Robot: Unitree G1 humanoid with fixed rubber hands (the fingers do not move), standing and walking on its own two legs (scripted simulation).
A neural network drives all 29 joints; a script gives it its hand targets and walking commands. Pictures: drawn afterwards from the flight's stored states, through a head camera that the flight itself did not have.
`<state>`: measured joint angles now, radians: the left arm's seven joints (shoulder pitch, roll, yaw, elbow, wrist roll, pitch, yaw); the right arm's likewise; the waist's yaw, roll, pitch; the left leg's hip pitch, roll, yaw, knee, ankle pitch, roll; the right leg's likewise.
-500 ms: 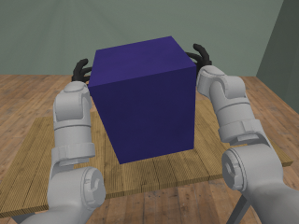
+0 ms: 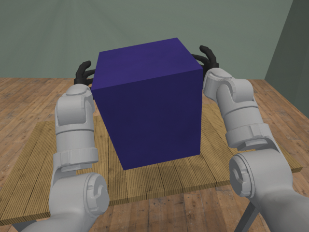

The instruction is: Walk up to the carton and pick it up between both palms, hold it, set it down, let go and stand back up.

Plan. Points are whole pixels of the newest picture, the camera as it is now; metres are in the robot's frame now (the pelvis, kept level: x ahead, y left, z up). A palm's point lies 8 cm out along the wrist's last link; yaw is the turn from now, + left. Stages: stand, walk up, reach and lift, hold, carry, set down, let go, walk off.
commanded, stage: hold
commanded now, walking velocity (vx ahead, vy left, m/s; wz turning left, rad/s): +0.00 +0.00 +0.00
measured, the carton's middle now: (150, 103) +0.39 +0.00 +0.22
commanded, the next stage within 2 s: none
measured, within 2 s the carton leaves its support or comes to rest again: neither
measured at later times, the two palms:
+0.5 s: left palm (82, 91) +0.37 +0.16 +0.28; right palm (209, 76) +0.37 -0.14 +0.30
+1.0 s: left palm (83, 89) +0.37 +0.15 +0.28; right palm (208, 77) +0.38 -0.15 +0.29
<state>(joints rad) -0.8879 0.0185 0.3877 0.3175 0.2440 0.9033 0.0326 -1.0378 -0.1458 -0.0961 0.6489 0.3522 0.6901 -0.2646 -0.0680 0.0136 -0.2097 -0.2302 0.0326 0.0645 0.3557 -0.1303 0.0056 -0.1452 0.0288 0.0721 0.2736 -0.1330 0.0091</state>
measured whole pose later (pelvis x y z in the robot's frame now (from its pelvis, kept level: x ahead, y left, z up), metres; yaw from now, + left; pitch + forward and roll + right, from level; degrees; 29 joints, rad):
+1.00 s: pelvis +0.00 +0.00 +0.00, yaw +0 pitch +0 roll -1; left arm -0.90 0.02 0.39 0.32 0.24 0.91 0.05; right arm -1.04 -0.14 -0.10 0.68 0.33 0.67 -0.24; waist -0.07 0.01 -0.21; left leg -0.23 0.03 0.06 0.35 -0.13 0.01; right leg -0.15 0.03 0.07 0.27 -0.13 0.01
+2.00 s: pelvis +0.00 +0.00 +0.00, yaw +0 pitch +0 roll -1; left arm -0.86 0.02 0.39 0.26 0.24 0.89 0.00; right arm -1.04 -0.15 -0.07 0.58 0.39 0.71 -0.30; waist -0.07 0.01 -0.21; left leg -0.23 0.03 0.06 0.35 -0.13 0.01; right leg -0.14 0.03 0.07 0.27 -0.14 0.01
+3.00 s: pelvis +0.02 +0.00 +0.00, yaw +0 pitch -2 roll -1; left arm -0.94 0.04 0.41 0.45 0.35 0.71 -0.02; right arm -1.12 -0.13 -0.06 0.94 0.18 0.32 -0.14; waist -0.05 0.00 -0.18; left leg -0.14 0.02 0.06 0.32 -0.14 0.01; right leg -0.06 0.02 0.07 0.25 -0.15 0.01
